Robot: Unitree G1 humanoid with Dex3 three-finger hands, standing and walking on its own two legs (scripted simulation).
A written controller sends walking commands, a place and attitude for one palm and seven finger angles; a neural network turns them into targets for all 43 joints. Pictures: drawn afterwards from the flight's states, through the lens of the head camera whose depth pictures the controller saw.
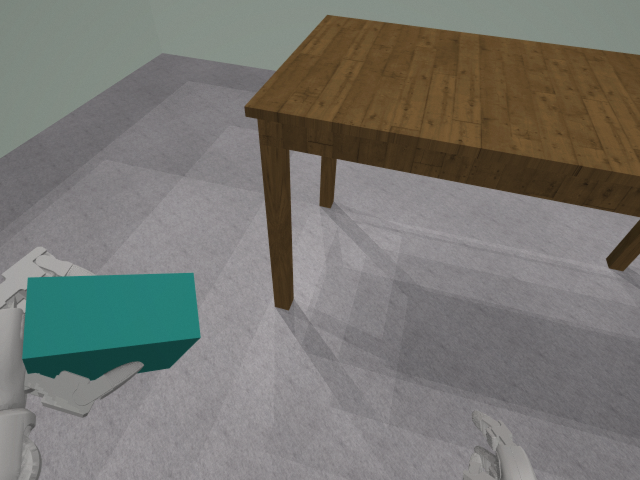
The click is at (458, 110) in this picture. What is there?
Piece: table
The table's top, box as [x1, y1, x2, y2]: [244, 15, 639, 187]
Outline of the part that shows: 244,106 245,116 639,187 639,55 327,15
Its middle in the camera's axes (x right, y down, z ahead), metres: +0.60 -0.38 +1.01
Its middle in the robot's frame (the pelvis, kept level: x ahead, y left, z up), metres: +1.04 -0.54 +0.04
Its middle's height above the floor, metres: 0.81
